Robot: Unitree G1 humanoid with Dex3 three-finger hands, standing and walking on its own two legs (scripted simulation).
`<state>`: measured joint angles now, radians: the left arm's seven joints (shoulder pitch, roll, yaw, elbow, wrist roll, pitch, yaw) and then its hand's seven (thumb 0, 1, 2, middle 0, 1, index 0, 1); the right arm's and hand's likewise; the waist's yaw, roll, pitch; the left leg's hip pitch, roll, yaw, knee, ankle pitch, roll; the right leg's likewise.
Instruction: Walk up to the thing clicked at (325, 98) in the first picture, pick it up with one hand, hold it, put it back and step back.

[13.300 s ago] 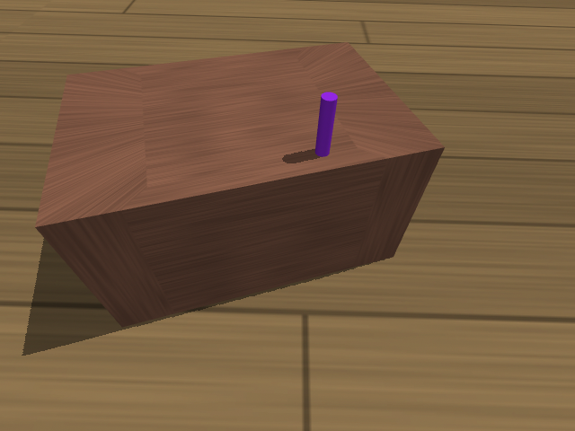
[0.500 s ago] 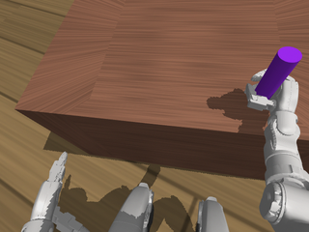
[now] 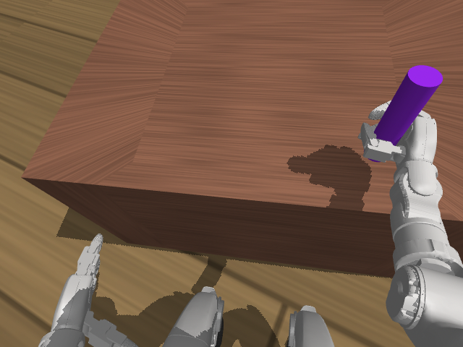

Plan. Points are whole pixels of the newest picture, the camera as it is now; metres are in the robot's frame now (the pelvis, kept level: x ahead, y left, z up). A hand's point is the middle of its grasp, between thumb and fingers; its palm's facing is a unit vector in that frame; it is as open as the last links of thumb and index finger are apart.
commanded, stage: settle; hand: right
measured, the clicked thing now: (395, 121) +0.48 -0.19 +0.08
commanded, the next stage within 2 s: lift in 0.06 s
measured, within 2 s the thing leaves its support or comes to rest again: neither
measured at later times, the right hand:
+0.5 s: hand (386, 124) +0.47 -0.18 +0.08, palm faces +0.12 +0.99 -0.01, open 5.4 cm
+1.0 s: hand (410, 127) +0.41 -0.17 +0.15, palm faces +0.12 +0.99 -0.02, open 5.4 cm
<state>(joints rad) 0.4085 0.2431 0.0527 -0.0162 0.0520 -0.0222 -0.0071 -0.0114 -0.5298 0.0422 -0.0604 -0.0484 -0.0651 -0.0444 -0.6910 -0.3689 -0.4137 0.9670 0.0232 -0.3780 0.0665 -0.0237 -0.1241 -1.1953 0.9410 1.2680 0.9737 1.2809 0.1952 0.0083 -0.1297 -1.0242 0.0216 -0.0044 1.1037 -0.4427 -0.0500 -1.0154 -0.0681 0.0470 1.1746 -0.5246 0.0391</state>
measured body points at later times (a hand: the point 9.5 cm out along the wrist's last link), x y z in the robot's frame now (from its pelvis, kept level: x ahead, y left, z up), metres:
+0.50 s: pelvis +0.01 +0.00 +0.02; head +0.11 -0.03 +0.46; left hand +0.16 +0.26 +0.01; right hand +0.46 -0.23 +0.08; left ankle +0.04 +0.15 -0.64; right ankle +0.01 -0.14 -0.64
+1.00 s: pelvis +0.02 +0.00 +0.06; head +0.06 +0.00 +0.51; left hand +0.18 +0.27 +0.01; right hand +0.39 -0.22 +0.15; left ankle +0.04 +0.15 -0.64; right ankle +0.01 -0.14 -0.64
